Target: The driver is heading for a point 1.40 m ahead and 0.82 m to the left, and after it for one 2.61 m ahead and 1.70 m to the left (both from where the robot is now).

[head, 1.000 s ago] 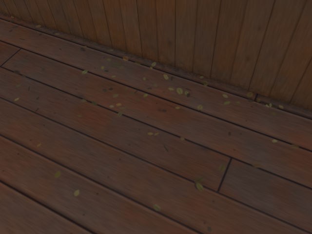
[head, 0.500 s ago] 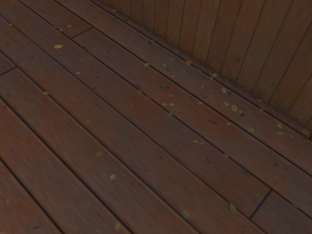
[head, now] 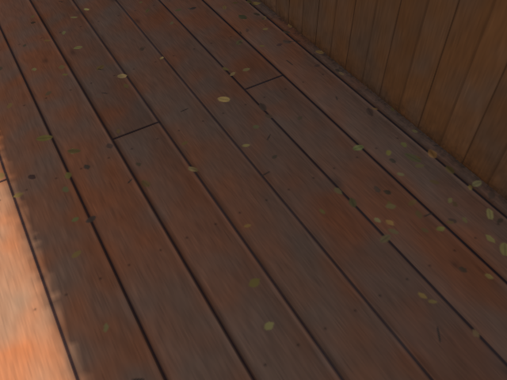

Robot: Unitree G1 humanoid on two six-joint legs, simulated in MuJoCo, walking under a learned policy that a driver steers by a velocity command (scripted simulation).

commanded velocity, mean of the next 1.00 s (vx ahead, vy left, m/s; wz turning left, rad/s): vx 0.48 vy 0.00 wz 0.42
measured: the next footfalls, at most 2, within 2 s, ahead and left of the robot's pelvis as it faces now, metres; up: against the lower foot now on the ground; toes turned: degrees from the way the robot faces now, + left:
left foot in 0.04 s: +0.12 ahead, +0.13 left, +0.00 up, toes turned +0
right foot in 0.52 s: +0.45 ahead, -0.07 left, +0.00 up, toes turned +12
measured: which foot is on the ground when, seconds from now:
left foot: up 0.00-0.02, down 0.04-0.54, up 0.56-1.00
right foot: down 0.00-0.06, up 0.08-0.50, down 0.52-1.00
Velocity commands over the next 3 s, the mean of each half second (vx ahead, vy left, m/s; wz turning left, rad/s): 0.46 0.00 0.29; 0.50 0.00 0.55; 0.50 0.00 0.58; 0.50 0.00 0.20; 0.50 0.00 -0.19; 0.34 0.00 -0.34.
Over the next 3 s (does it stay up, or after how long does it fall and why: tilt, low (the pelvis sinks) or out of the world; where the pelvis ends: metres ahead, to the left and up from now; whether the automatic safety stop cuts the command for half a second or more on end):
stays up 1.34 0.76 0.00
